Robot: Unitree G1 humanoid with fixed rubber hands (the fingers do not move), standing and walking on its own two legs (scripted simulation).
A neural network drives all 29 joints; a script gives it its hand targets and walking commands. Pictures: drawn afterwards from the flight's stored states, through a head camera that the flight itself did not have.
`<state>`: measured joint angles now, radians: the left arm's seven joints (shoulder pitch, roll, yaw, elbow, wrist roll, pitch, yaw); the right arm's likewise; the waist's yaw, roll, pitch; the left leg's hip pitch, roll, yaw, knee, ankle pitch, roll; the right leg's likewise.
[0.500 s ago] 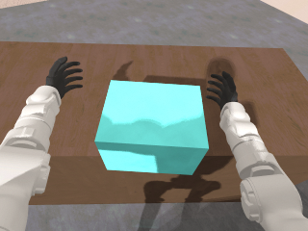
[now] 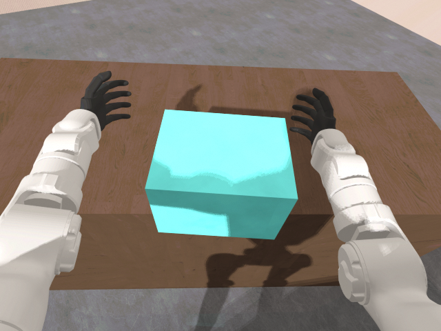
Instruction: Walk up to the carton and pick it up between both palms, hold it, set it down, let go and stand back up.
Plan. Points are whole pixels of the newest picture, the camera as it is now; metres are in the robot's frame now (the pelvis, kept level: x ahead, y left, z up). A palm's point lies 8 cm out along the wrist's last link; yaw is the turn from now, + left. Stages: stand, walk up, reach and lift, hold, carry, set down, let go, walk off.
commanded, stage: set down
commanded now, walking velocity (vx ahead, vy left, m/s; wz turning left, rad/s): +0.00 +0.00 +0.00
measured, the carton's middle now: (220, 175) +0.42 +0.01 +0.01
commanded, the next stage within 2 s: none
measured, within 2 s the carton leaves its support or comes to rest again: neither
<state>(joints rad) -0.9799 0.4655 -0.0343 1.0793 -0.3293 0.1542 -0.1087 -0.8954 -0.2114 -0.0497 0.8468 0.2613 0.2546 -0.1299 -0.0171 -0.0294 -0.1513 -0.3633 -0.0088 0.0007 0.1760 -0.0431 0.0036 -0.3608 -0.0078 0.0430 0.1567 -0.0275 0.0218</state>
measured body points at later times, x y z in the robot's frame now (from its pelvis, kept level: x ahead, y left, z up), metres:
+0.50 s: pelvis +0.01 +0.00 +0.00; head +0.10 +0.01 +0.44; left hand +0.48 +0.27 +0.09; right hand +0.47 -0.17 +0.07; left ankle +0.01 +0.11 -0.75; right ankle +0.01 -0.13 -0.75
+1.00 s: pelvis +0.02 -0.01 +0.00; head +0.10 +0.00 +0.44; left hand +0.45 +0.27 +0.07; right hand +0.46 -0.17 +0.06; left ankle +0.01 +0.11 -0.75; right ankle +0.01 -0.13 -0.75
